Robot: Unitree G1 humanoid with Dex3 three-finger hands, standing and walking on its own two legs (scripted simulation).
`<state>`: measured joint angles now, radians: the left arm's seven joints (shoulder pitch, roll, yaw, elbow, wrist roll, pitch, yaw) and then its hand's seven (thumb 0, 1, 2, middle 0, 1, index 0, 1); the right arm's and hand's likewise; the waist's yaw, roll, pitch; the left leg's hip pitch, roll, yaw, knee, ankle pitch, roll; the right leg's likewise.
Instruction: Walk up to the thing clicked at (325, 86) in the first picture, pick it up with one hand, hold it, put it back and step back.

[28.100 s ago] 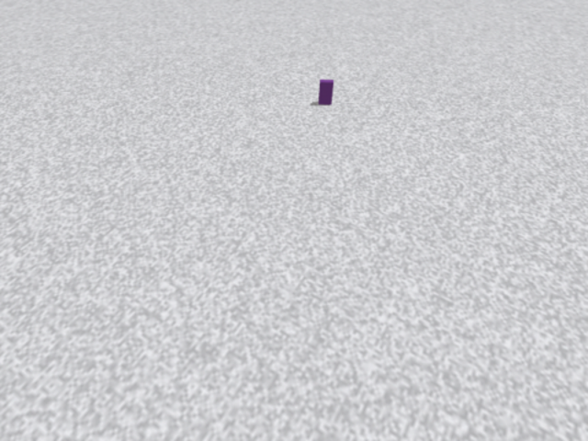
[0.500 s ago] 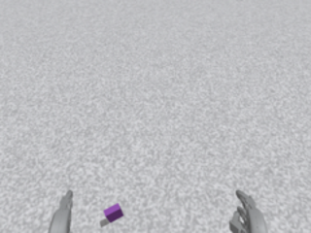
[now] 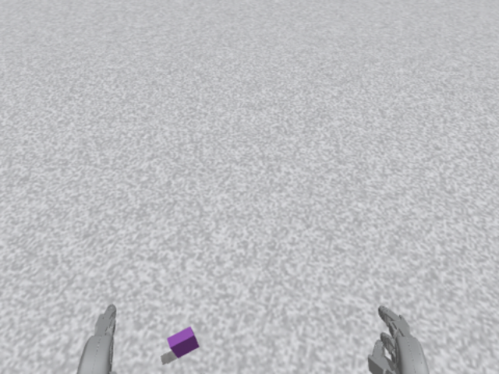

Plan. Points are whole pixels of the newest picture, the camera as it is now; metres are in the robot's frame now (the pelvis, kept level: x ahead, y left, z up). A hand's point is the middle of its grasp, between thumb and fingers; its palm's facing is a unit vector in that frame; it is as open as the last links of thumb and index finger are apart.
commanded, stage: stand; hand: left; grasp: from the side
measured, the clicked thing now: (184, 342) +0.34 +0.22 -0.65
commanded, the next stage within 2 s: none
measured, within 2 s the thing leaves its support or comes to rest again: neither
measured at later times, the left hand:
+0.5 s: hand out of the picture +0.10 +0.24 -0.11, palm faces -0.02 -0.94 -0.35, open 8.4 cm
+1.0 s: hand out of the picture +0.03 +0.26 -0.10, palm faces +0.00 -0.94 -0.35, open 7.4 cm
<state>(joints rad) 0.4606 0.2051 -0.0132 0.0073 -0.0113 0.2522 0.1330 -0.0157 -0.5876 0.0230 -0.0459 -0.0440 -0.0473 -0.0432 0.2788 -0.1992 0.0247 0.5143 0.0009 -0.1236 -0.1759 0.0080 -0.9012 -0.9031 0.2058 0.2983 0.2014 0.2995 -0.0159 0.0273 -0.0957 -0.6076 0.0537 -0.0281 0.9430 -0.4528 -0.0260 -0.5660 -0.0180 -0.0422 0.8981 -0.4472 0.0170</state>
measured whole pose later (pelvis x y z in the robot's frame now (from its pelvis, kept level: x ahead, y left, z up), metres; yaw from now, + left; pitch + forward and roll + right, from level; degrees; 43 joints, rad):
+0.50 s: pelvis +0.00 +0.00 +0.02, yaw +1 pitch +0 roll +0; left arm 0.25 0.33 0.01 0.74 0.04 0.01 0.02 0.00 0.69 0.85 -0.20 -0.29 -0.20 -0.29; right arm 0.20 -0.31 -0.04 0.86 -0.06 -0.01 -0.01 0.01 -0.90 -0.90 0.21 0.30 0.20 0.30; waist 0.01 -0.02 0.03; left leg -0.38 0.02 0.00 0.75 -0.37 -0.01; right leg -0.36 -0.05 -0.03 0.75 -0.39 0.03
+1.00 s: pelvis -0.01 +0.01 +0.05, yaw +1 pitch -4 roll +0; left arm 0.17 0.32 -0.01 1.13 0.03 -0.01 0.01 0.00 0.90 0.90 -0.20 -0.30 -0.20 -0.30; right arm 0.14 -0.30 -0.01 1.11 -0.03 0.00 0.00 0.00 -0.90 -0.90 0.21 0.30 0.20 0.30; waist 0.02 0.01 0.07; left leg -0.14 0.00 0.00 0.39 -0.18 -0.01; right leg -0.12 -0.06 -0.04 0.39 -0.20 0.04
